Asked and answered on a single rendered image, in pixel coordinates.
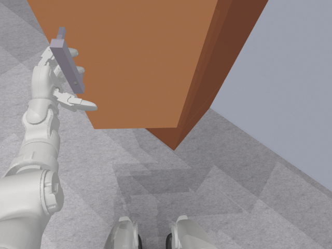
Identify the robot left upper arm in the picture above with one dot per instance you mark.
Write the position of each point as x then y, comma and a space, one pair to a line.
27, 202

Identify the handle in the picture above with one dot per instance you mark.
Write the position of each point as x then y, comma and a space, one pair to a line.
64, 58

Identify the right robot shin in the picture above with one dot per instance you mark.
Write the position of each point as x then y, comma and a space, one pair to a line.
180, 218

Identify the right robot thigh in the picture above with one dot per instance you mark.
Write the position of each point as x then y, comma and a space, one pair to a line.
187, 234

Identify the cupboard door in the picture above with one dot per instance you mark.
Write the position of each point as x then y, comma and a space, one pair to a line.
139, 56

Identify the robot left hand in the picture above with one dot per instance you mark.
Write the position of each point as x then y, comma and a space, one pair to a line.
45, 80

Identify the robot left forearm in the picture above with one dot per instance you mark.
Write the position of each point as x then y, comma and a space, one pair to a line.
41, 144

